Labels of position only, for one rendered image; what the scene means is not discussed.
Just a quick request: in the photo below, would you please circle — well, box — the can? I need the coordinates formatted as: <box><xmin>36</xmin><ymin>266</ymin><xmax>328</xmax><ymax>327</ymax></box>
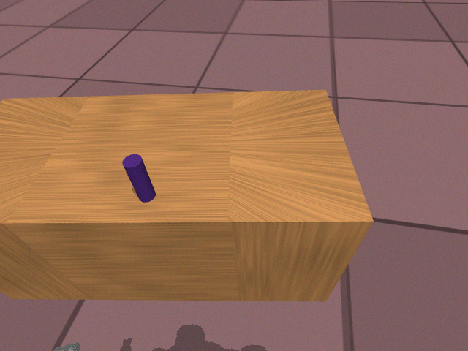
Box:
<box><xmin>122</xmin><ymin>154</ymin><xmax>156</xmax><ymax>203</ymax></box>

